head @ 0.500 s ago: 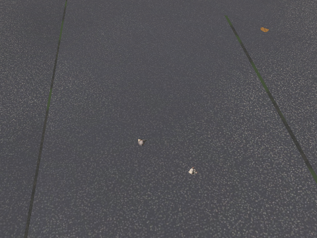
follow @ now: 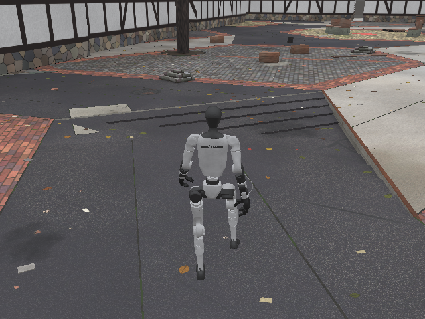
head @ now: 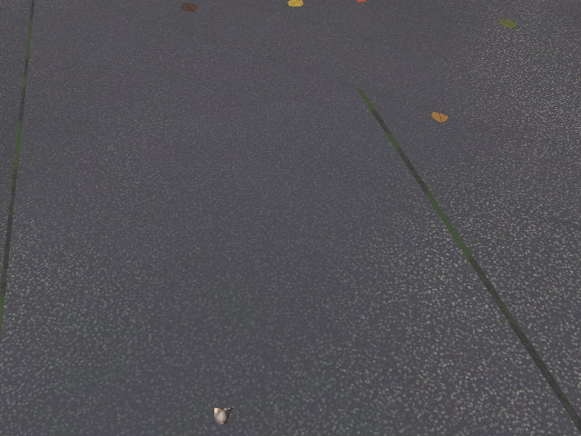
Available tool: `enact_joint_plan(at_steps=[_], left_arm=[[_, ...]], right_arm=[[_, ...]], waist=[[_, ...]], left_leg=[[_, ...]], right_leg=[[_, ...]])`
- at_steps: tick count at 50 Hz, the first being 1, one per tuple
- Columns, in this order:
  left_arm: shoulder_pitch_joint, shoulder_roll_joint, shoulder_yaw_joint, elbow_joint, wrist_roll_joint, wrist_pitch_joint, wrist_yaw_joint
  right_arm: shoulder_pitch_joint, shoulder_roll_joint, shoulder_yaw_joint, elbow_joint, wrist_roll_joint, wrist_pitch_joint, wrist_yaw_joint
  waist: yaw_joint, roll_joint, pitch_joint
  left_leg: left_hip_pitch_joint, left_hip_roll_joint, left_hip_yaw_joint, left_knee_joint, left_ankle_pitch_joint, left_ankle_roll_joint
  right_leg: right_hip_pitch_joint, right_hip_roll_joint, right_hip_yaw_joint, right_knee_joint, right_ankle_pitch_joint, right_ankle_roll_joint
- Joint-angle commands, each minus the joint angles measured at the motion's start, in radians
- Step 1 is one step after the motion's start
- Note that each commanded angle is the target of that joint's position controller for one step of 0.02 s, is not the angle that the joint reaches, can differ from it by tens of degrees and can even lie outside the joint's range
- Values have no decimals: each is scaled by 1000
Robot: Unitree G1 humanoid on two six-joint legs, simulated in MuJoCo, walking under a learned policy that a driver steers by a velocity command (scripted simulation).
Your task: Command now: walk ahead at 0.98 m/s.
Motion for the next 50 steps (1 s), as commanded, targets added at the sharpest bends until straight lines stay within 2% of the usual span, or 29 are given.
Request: enact_joint_plan(at_steps=[1,5,7,9,10,11,12,13,14,15,16,17,19,20,23,27,30,33,35,36,37,38,39,40,41,42,45,47,50], left_arm=[[-94,35,1,-66,-4,-19,-14],[-230,36,-1,-119,-23,-35,-54],[-223,59,9,-137,-25,-39,-69],[-60,132,41,-117,-37,-29,-61],[149,182,66,-66,-44,-19,-49],[397,238,83,0,-33,-5,-34],[492,335,109,40,-2,-11,-43],[518,213,85,62,6,-19,-42],[437,150,68,70,6,-23,-38],[345,121,57,56,16,-28,-43],[279,92,48,58,29,-35,-54],[226,59,40,57,42,-43,-56],[182,40,36,73,22,-46,-58],[181,52,38,86,13,-47,-55],[219,81,45,111,24,-54,-37],[290,92,35,125,34,-60,-5],[340,128,34,138,32,-48,12],[329,199,46,111,38,-17,40],[259,260,67,78,44,17,64],[172,270,71,42,46,24,60],[91,228,65,19,29,10,40],[179,-16,2,-43,32,-47,2],[219,8,-12,-116,-24,-102,-26],[85,99,4,-142,-39,-124,-29],[74,101,11,-142,-39,-119,-23],[129,95,12,-113,-21,-99,-14],[218,137,33,-72,3,-28,-1],[107,76,17,-117,19,-18,9],[13,33,6,-116,9,-22,-6]], right_arm=[[-66,-136,-13,-88,13,-28,-24],[15,-173,-16,-70,20,-2,-39],[12,-197,-23,-74,10,18,-40],[-7,-233,-33,-75,-27,40,-37],[-41,-236,-34,-81,-42,54,-37],[-78,-196,-17,-116,-47,54,-38],[120,30,37,-128,-20,18,-6],[47,-77,18,-116,39,-22,-7],[-123,-157,-4,-179,75,-39,-10],[-229,-146,5,-218,64,-47,-16],[-270,-120,4,-233,43,-46,-18],[-220,-105,1,-227,41,-27,-14],[-163,-79,-2,-204,48,18,-13],[-172,-74,-2,-206,49,35,-15],[-279,-90,-8,-241,37,52,-23],[-421,-94,-14,-291,31,34,-3],[-518,-75,-9,-340,34,20,29],[-517,-128,-34,-377,39,13,60],[-279,-198,-71,-342,47,37,59],[1,-277,-107,-269,40,55,47],[155,-300,-121,-222,41,74,20],[76,-298,-107,-227,12,74,20],[1,-222,-81,-274,-19,53,20],[20,-167,-77,-283,-16,36,19],[-67,-145,-66,-291,-16,22,27],[-178,-138,-59,-321,-14,9,31],[-295,-131,-43,-329,-9,10,6],[-234,-145,-41,-290,-10,0,-17],[-141,-151,-39,-259,-6,3,-56]], waist=[[33,39,177],[-3,44,227],[25,81,200],[131,172,58],[242,210,-57],[338,159,-212],[191,-266,-418],[239,-257,-437],[228,-204,-224],[195,-29,-129],[142,58,-53],[77,39,-38],[31,4,22],[23,-4,64],[52,8,147],[105,31,179],[127,35,204],[77,-36,129],[-74,-126,7],[-205,-127,-105],[-270,23,-105],[-57,454,-66],[-3,410,-234],[-51,197,-140],[33,-35,-24],[104,-106,6],[164,-62,62],[112,18,84],[18,33,27]], left_leg=[[-223,230,-133,-259,140,145],[17,287,-88,-271,225,130],[152,319,-73,-185,502,115],[263,333,-62,47,1009,96],[208,312,-35,292,1159,80],[-89,278,-39,652,953,61],[-546,50,-127,1097,91,4],[-650,35,-258,1193,-144,51],[-748,97,-225,1210,-109,83],[-720,139,-211,1163,-53,90],[-681,173,-199,1099,-2,88],[-615,217,-218,1059,40,85],[-585,247,-220,1004,53,64],[-611,256,-221,983,69,52],[-729,239,-228,861,249,28],[-736,188,-114,614,517,30],[-735,158,-44,458,568,60],[-588,46,108,383,454,89],[-350,-13,140,450,272,118],[-50,0,62,443,224,164],[156,53,-68,341,213,195],[344,163,-442,332,168,318],[435,309,-927,55,-345,450],[339,300,-938,-69,-390,371],[141,301,-829,-87,-231,316],[-26,289,-731,-63,-18,301],[-355,206,-379,-36,589,225],[-409,121,-178,-36,856,156],[-262,66,-44,-6,789,43]], right_leg=[[118,19,-46,-248,218,18],[128,70,-64,-501,218,6],[159,117,-90,-549,112,-19],[330,191,-130,-490,-42,-62],[569,222,-148,-471,-89,-91],[975,91,17,-387,-191,-125],[1383,-170,632,-556,-744,-322],[1394,-175,878,-793,-875,-271],[1259,-155,711,-804,-738,-206],[1073,-122,571,-808,-553,-183],[895,-83,461,-819,-435,-179],[787,-59,371,-832,-407,-167],[668,-40,239,-885,-360,-151],[625,-39,178,-909,-317,-136],[609,-10,0,-946,-110,-89],[672,30,-174,-984,36,-19],[806,0,-235,-969,184,28],[957,-16,-289,-802,819,73],[969,-62,-283,-482,1222,58],[848,-60,-250,-185,1211,38],[628,82,-261,253,579,44],[158,276,-104,652,-571,64],[-43,276,119,714,-556,1],[-47,223,129,608,-461,-48],[-2,174,105,487,-377,-55],[91,127,102,410,-339,-30],[310,31,38,209,-319,59],[335,67,-42,-2,-164,75],[366,146,-97,-357,221,55]])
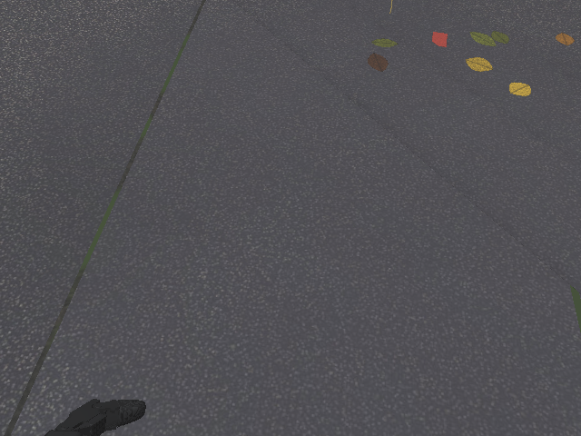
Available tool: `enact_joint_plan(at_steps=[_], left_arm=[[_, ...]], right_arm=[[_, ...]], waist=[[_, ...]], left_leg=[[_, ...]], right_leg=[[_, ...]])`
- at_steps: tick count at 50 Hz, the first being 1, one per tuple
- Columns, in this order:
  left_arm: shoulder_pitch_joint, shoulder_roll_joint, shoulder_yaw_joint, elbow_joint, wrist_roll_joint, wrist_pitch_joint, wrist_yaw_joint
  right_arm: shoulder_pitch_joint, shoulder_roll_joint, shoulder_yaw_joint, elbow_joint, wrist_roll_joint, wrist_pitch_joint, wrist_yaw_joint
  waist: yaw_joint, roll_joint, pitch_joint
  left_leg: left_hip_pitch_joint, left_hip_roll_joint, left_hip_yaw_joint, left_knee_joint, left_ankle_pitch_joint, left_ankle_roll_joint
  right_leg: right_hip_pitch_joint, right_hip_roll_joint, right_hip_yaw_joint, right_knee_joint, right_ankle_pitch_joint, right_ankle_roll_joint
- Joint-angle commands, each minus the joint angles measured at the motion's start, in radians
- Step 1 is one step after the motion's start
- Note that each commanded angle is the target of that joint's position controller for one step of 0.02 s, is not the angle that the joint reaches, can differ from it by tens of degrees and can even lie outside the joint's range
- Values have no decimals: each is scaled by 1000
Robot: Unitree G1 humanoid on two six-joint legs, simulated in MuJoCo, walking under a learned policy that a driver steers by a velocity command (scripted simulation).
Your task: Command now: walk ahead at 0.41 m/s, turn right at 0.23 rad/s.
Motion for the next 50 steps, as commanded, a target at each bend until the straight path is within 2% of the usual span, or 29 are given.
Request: enact_joint_plan(at_steps=[1,4,6,7,8,9,10,11,12,13,15,17,18,20,24,27,29,30,31,32,33,34,35,37,40,42,45,47,50], left_arm=[[1,20,4,-18,-8,4,-18],[-16,81,30,-49,-13,-2,-59],[157,127,60,-16,-6,-1,-79],[339,167,81,27,-7,2,-77],[512,199,93,62,-4,5,-64],[433,218,82,34,29,15,-46],[282,278,92,-46,62,23,-28],[176,231,96,-116,50,48,-12],[139,171,77,-129,22,71,-2],[124,151,65,-137,1,82,1],[95,159,72,-148,-7,99,3],[126,176,85,-140,-8,115,11],[153,189,92,-129,-9,123,18],[161,204,102,-128,-19,143,34],[152,199,113,-144,-26,175,46],[148,196,119,-155,-20,185,45],[130,196,123,-168,-23,187,42],[109,192,121,-177,-29,187,39],[125,163,111,-179,-35,188,35],[190,114,95,-168,-32,190,32],[188,155,107,-204,-39,178,20],[182,255,131,-179,-24,167,13],[192,271,138,-153,-26,172,11],[237,219,122,-122,-18,192,16],[179,178,102,-155,-35,190,14],[120,162,92,-179,-32,185,15],[96,120,72,-193,-15,175,16],[109,89,57,-179,-2,169,18],[145,69,48,-132,6,167,21]], right_arm=[[28,-170,-38,-46,3,-14,-44],[-10,-180,-43,-54,-7,19,-71],[-84,-193,-52,-89,-11,44,-86],[-163,-197,-55,-124,-17,55,-89],[-252,-189,-51,-160,-21,58,-81],[-121,-43,-26,-187,-54,62,-45],[88,-88,-12,-185,-17,43,-11],[8,-189,-24,-193,8,40,3],[-120,-203,-33,-214,-5,49,1],[-165,-193,-33,-229,-21,66,-10],[-168,-170,-34,-238,-24,88,-18],[-189,-133,-29,-230,-25,83,-33],[-204,-123,-28,-230,-23,81,-40],[-219,-127,-31,-224,-8,82,-49],[-297,-147,-46,-222,8,75,-51],[-324,-156,-54,-218,15,51,-37],[-292,-180,-68,-201,18,38,-27],[-258,-192,-76,-186,18,34,-25],[-243,-214,-85,-176,13,37,-25],[-252,-257,-91,-196,-7,48,-31],[-267,-288,-96,-202,-45,59,-27],[-305,-227,-90,-227,-42,57,-30],[-343,-187,-78,-241,-26,61,-38],[-355,-177,-66,-253,-5,76,-53],[-308,-189,-60,-244,-22,90,-62],[-248,-203,-64,-227,-26,98,-62],[-210,-235,-73,-205,-19,103,-46],[-236,-244,-72,-200,-9,102,-28],[-234,-196,-48,-169,14,90,0]], waist=[[-30,48,-65],[-25,115,-91],[57,147,-163],[149,150,-217],[262,31,-243],[94,-313,-240],[25,-264,-474],[46,-87,-435],[48,100,-259],[28,166,-207],[-4,89,-107],[15,38,-119],[26,11,-153],[36,-42,-207],[77,-119,-170],[93,-153,-152],[77,-168,-152],[53,-161,-152],[55,-94,-180],[87,67,-226],[115,329,-191],[101,253,-146],[103,182,-116],[93,117,-78],[53,146,-52],[8,156,-69],[-7,155,-116],[12,164,-143],[29,194,-149]], left_leg=[[-93,177,36,-79,725,-65],[41,222,58,33,719,-107],[63,247,63,225,894,-127],[-2,248,67,418,935,-143],[-141,156,104,812,605,-180],[-541,-40,45,1206,-423,-245],[-605,-11,-196,1355,-388,-226],[-629,49,-215,1315,-275,-178],[-639,81,-180,1192,-198,-161],[-602,107,-165,1092,-164,-159],[-503,123,-150,860,-137,-165],[-437,101,-109,668,-115,-190],[-419,89,-113,613,-104,-207],[-409,83,-139,533,-48,-224],[-395,72,-163,382,4,-220],[-327,64,-173,253,-7,-201],[-234,73,-177,124,9,-182],[-157,95,-165,20,78,-171],[-29,186,-198,-63,148,-135],[99,392,-350,-54,197,-42],[54,530,-540,-98,262,83],[15,538,-515,-106,226,96],[-11,473,-395,-85,166,58],[-41,405,-265,-75,164,26],[-12,374,-132,-98,237,46],[59,395,-116,-96,279,74],[93,423,-106,-72,387,108],[44,417,-83,-54,445,114],[-11,399,-104,-29,406,102]], right_leg=[[249,108,-135,-278,344,0],[229,142,-154,-368,355,-9],[347,204,-187,-339,214,-28],[503,210,-164,-341,167,-57],[675,122,-43,-447,344,-114],[914,-71,376,-363,727,-268],[1038,-225,764,-514,437,-418],[928,-199,742,-569,-7,-392],[719,-123,638,-620,-214,-334],[587,-79,593,-654,-310,-297],[392,37,482,-680,-320,-243],[365,94,390,-639,-102,-224],[396,92,390,-617,-17,-224],[461,88,408,-592,-51,-199],[498,109,469,-596,-271,-148],[528,111,526,-573,-256,-144],[536,116,572,-546,-227,-131],[516,136,574,-516,-248,-115],[451,186,532,-425,-422,-84],[327,269,382,-212,-610,-45],[160,336,197,18,-635,-1],[107,244,174,167,-538,43],[101,217,146,223,-459,56],[72,191,95,384,-371,81],[14,119,-10,390,-305,111],[-6,77,-27,319,-300,136],[74,67,-23,186,-357,137],[208,86,-37,57,-401,116],[392,106,-63,-213,-373,85]])
Over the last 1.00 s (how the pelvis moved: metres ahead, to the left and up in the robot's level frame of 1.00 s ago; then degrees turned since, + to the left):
0.88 0.04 0.00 22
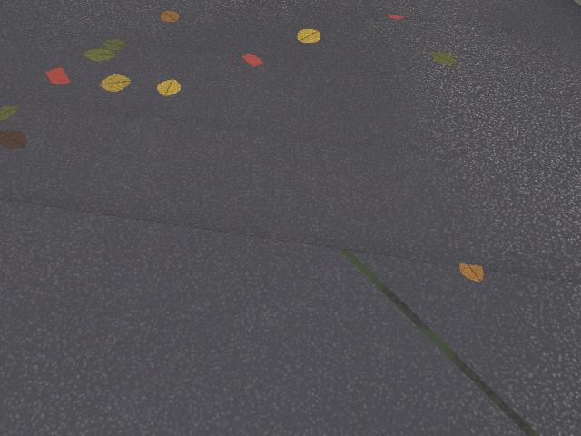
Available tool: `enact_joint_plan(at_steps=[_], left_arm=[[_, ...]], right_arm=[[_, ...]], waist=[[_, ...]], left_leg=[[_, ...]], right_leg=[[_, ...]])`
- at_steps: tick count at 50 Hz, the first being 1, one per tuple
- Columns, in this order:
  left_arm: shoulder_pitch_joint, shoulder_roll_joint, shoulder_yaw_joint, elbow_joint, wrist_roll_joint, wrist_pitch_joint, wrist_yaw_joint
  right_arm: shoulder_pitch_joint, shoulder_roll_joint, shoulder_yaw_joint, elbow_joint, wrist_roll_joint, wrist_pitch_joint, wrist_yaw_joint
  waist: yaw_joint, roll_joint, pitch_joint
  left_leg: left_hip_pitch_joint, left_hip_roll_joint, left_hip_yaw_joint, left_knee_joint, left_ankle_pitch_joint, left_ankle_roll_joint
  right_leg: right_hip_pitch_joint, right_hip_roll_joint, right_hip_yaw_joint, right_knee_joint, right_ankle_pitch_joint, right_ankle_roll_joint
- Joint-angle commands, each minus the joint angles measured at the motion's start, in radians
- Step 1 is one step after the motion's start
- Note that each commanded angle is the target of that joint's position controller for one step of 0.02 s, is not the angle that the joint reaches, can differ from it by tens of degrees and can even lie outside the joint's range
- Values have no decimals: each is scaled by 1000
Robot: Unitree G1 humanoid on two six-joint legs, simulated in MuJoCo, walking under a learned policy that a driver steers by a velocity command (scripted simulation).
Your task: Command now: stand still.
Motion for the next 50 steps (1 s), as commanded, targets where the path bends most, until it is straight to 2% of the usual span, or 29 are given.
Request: enact_joint_plan(at_steps=[1,2,3,4,5,6,7,8,10,11,13,15,18,20,21,22,23,24,25,26,27,28,31,34,36,38,41,45,50], left_arm=[[52,33,9,-28,9,-18,3],[73,49,15,-13,7,-21,2],[78,102,28,-15,4,-23,7],[123,164,43,-21,10,-19,19],[88,239,62,-25,24,-4,30],[82,210,67,-20,33,-5,27],[61,160,51,-35,44,-18,26],[6,128,42,-38,41,-30,28],[-101,94,34,-45,14,-52,27],[-114,88,34,-40,14,-56,28],[-115,86,38,-26,15,-55,31],[-103,110,50,-12,11,-53,32],[-79,157,71,15,-5,-54,19],[-102,157,74,26,-27,-57,8],[-70,133,72,45,-30,-58,1],[-28,99,66,55,-12,-59,-6],[-88,33,39,-23,35,-63,-7],[-181,71,44,-41,29,-70,2],[-218,95,49,-43,5,-74,7],[-206,93,51,-29,3,-76,17],[-187,108,57,-13,12,-74,26],[-168,115,62,-5,16,-71,27],[-76,90,54,58,9,-62,14],[-58,53,31,82,5,-49,9],[-48,29,17,96,3,-46,0],[-68,58,20,86,-6,-44,-7],[-92,130,37,48,-23,-46,-8],[-38,101,33,38,-27,-48,-21],[39,80,35,35,-36,-37,-42]], right_arm=[[-33,-141,-26,-37,27,-23,24],[-25,-165,-31,-28,44,-22,27],[18,-182,-36,-17,53,-29,27],[24,-146,-23,-31,31,-40,34],[46,-82,-6,-52,19,-56,47],[-5,-130,-22,-64,35,-57,38],[-23,-190,-50,-61,46,-43,28],[12,-181,-61,-43,49,-19,17],[81,-156,-67,-25,35,30,-4],[79,-140,-64,-35,31,41,-7],[49,-111,-56,-73,29,48,2],[12,-84,-43,-112,27,45,25],[26,-114,-55,-143,29,46,49],[79,-124,-68,-139,32,54,49],[121,-145,-83,-127,30,55,38],[191,-235,-117,-118,27,48,18],[204,-381,-143,-153,14,34,5],[233,-345,-129,-163,-19,1,24],[202,-317,-117,-159,-17,-21,28],[147,-284,-109,-158,8,-27,19],[83,-245,-95,-171,31,-18,7],[28,-230,-86,-188,34,-8,-5],[-8,-197,-66,-205,9,3,-26],[1,-142,-37,-179,-2,-2,-27],[-20,-89,-12,-157,-22,-8,-18],[-16,-115,-16,-134,-37,-14,-4],[-15,-196,-43,-116,-24,-5,-4],[-23,-182,-50,-111,-7,11,-21],[-83,-177,-65,-119,13,26,-26]], waist=[[41,187,-137],[60,196,-114],[52,195,-126],[58,99,-200],[25,-151,-199],[84,-260,-199],[99,-217,-150],[66,-192,-122],[15,-175,-74],[12,-160,-61],[21,-141,-68],[44,-137,-92],[51,-141,-121],[15,-123,-121],[2,-73,-125],[-15,121,-131],[7,440,-131],[-69,298,-272],[-57,203,-228],[-22,131,-176],[10,91,-147],[41,109,-140],[57,109,-189],[41,115,-196],[35,138,-175],[8,160,-112],[-18,156,-29],[-4,114,-78],[42,125,-135]], left_leg=[[91,180,-212,-51,356,205],[56,167,-222,-21,367,180],[-9,155,-244,-2,325,132],[-110,113,-226,83,147,62],[-299,-1,-107,215,-170,-13],[-337,-20,-46,387,-373,-51],[-372,-7,-84,597,-417,-69],[-395,2,-103,712,-394,-78],[-389,26,-118,758,-282,-108],[-381,30,-101,744,-232,-118],[-358,50,-80,643,-161,-124],[-297,64,-57,497,-142,-105],[-210,39,-1,372,-161,-66],[-112,6,36,231,-78,-24],[-15,-26,26,145,9,8],[154,32,-138,41,344,75],[314,281,-597,0,702,272],[319,353,-709,-68,546,374],[295,315,-640,-90,402,336],[250,263,-577,-86,295,276],[200,227,-526,-85,245,229],[129,193,-485,-89,242,204],[110,158,-381,-78,323,188],[106,146,-311,-80,307,182],[49,134,-265,-103,199,174],[-1,149,-267,-133,77,186],[54,213,-322,-126,79,222],[212,290,-329,-54,435,246],[230,264,-187,39,553,180]], right_leg=[[172,60,-65,-324,79,-34],[253,87,-89,-491,208,-60],[367,59,-49,-530,289,-92],[526,-85,65,-473,482,-140],[580,-270,172,-418,684,-254],[461,-353,231,-485,616,-361],[414,-349,218,-519,620,-382],[373,-317,156,-527,607,-355],[303,-265,33,-540,563,-298],[283,-250,-9,-547,540,-287],[293,-245,-64,-540,490,-277],[314,-260,-101,-515,496,-273],[339,-307,-113,-467,548,-268],[313,-309,-152,-386,501,-217],[261,-270,-194,-292,422,-168],[101,-171,-270,-45,247,-88],[-265,12,-238,297,-308,10],[-316,52,-11,444,-334,-7],[-334,39,27,460,-253,-39],[-339,20,43,415,-157,-61],[-322,3,53,357,-76,-67],[-260,11,50,321,-14,-66],[-174,36,5,274,98,-38],[-94,0,-9,133,140,-13],[17,-32,-17,2,161,-15],[72,-29,-38,-69,138,-27],[-25,-11,-59,-71,13,-49],[-88,-20,-63,-30,-75,-54],[50,23,-136,-219,32,-85]])
Over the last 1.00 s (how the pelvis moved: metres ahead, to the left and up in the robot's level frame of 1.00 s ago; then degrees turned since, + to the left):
0.31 0.01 0.00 -46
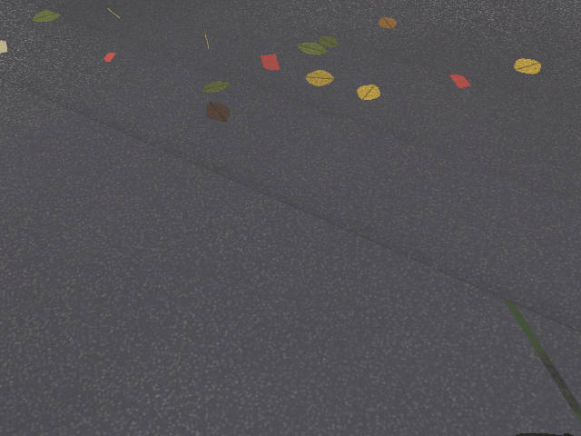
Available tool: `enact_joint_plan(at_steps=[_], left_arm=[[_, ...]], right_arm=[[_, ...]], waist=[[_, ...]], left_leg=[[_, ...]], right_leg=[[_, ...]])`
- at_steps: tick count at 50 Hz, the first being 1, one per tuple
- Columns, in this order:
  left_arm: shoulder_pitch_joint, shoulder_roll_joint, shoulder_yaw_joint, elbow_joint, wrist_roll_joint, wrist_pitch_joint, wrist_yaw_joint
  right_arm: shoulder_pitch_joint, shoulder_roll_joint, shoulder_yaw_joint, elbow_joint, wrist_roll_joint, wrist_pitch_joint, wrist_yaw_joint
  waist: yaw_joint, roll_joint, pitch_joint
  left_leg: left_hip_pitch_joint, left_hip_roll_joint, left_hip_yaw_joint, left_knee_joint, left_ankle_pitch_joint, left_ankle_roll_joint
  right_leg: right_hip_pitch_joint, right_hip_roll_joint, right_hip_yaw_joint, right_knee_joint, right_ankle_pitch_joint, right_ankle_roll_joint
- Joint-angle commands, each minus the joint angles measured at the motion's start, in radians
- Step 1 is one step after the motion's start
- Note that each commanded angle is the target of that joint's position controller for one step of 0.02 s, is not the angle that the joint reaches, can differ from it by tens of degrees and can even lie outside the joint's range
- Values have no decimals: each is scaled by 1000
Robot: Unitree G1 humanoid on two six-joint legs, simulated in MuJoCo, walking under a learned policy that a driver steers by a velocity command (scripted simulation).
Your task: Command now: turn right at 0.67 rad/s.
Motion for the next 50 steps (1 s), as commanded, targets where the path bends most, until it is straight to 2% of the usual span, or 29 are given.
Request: enact_joint_plan(at_steps=[1,2,3,4,5,6,7,8,9,11,14,18,22,26,28,30,31,32,33,34,35,36,37,39,40,42,44,46,50], left_arm=[[30,82,26,-76,-1,-12,-11],[60,120,42,-76,8,-13,0],[103,263,82,-95,16,-19,18],[116,293,80,-112,45,-32,12],[111,253,70,-119,56,-45,8],[62,229,64,-119,41,-52,12],[64,205,62,-107,4,-48,19],[64,179,51,-109,-21,-44,24],[74,173,44,-114,-21,-42,27],[92,184,40,-119,2,-50,34],[120,188,37,-105,13,-68,45],[153,169,19,-84,16,-82,38],[207,184,15,-50,14,-97,22],[254,187,14,-5,18,-97,20],[223,199,15,-4,25,-94,21],[175,217,15,-13,35,-93,27],[148,216,12,-17,41,-89,33],[124,208,6,-39,52,-97,40],[158,81,-31,-81,70,-124,29],[155,74,-50,-99,41,-167,12],[30,153,-31,-132,-7,-194,1],[-30,148,-41,-147,-8,-211,0],[-44,127,-45,-146,21,-221,2],[0,120,-38,-131,44,-205,3],[8,119,-37,-124,48,-192,3],[-55,110,-42,-150,61,-176,7],[-178,77,-53,-192,74,-184,5],[-273,37,-62,-224,64,-195,-4],[-337,90,-29,-240,21,-199,1]], right_arm=[[-25,-172,-66,-59,23,-3,-10],[9,-156,-66,-44,26,-10,-8],[-12,-114,-57,-82,-14,-21,-4],[-123,-87,-43,-131,-34,-35,-1],[-113,-123,-52,-120,-20,-45,6],[-98,-137,-57,-102,-4,-50,9],[-64,-139,-60,-82,-2,-58,14],[-66,-153,-65,-76,0,-65,21],[-83,-144,-65,-75,9,-72,32],[-115,-147,-68,-75,20,-98,44],[-138,-137,-65,-57,15,-139,43],[-162,-115,-45,-41,21,-156,53],[-238,-127,-30,-79,37,-166,67],[-259,-118,-11,-110,46,-174,100],[-221,-118,-6,-115,51,-170,110],[-103,-151,-19,-96,42,-159,102],[80,-183,-40,-52,43,-151,92],[327,-229,-67,11,51,-138,78],[484,-326,-88,43,50,-131,63],[492,-291,-74,44,49,-138,67],[433,-247,-68,29,31,-135,59],[386,-241,-64,13,15,-134,55],[334,-231,-60,-2,10,-134,56],[249,-178,-40,-28,2,-132,55],[234,-161,-37,-28,13,-130,51],[238,-152,-32,-13,34,-132,38],[260,-161,-34,11,39,-134,23],[322,-171,-40,46,49,-132,17],[403,-159,-41,111,58,-130,10]], waist=[[3,82,-130],[14,25,-132],[3,-238,-150],[36,-339,-176],[50,-182,-209],[12,-112,-172],[-4,-53,-182],[1,-65,-165],[10,-93,-126],[17,-133,-59],[26,-151,-31],[74,-208,-4],[125,-186,81],[130,-155,114],[90,-151,81],[4,-161,-48],[-100,-145,-156],[-214,-90,-256],[-203,208,-347],[-173,270,-437],[-193,163,-260],[-166,49,-156],[-115,-53,-88],[-21,-8,-13],[-4,6,22],[3,-8,97],[-33,8,133],[-82,19,104],[-110,72,61]], left_leg=[[177,282,-139,9,613,131],[89,224,-74,124,473,56],[-197,91,32,427,102,-55],[-453,-74,-88,624,-372,-98],[-486,-37,-188,730,-367,-94],[-502,-16,-203,742,-273,-88],[-524,10,-203,663,-179,-82],[-529,32,-208,581,-99,-78],[-521,20,-200,536,-31,-80],[-529,1,-195,422,45,-85],[-493,-11,-190,236,144,-101],[-386,14,-126,110,254,-119],[-507,55,-101,73,246,-60],[-626,67,-78,81,185,11],[-543,39,-43,89,161,48],[-246,-45,45,126,151,88],[11,-88,71,138,180,116],[360,-67,-8,166,174,150],[686,163,-483,58,-209,278],[778,295,-989,-202,-545,342],[693,295,-952,-264,-540,303],[538,270,-842,-265,-371,285],[376,231,-758,-274,-242,279],[168,145,-644,-324,-135,290],[108,124,-606,-345,-100,296],[-49,74,-506,-378,15,281],[-170,17,-431,-373,162,249],[-238,2,-419,-378,162,202],[21,65,-465,-325,254,154]], right_leg=[[20,30,-39,-212,161,-41],[127,20,42,-315,341,-85],[327,-202,399,-356,754,-201],[412,-347,653,-364,983,-397],[434,-334,593,-369,927,-411],[420,-266,504,-354,871,-352],[429,-206,470,-385,559,-302],[422,-181,484,-442,222,-284],[385,-155,514,-498,-39,-283],[356,-149,556,-562,-160,-288],[345,-124,510,-556,-48,-270],[268,-117,415,-556,25,-247],[358,-189,413,-588,40,-254],[501,-236,329,-581,231,-242],[493,-231,243,-545,508,-218],[418,-191,125,-389,1103,-184],[332,-164,66,-187,1321,-158],[103,-138,50,85,1278,-127],[-273,21,42,555,481,-48],[-465,113,184,701,-19,-49],[-585,53,214,714,46,-66],[-568,15,199,657,96,-75],[-510,-13,196,569,123,-77],[-405,-40,200,456,157,-56],[-396,-48,188,412,154,-40],[-360,-40,133,272,223,-4],[-264,2,90,77,420,25],[-91,51,65,-98,584,28],[-15,53,114,-286,673,11]])
Over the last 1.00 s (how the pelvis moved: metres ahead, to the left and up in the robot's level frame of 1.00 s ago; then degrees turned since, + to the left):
0.04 0.02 -0.01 18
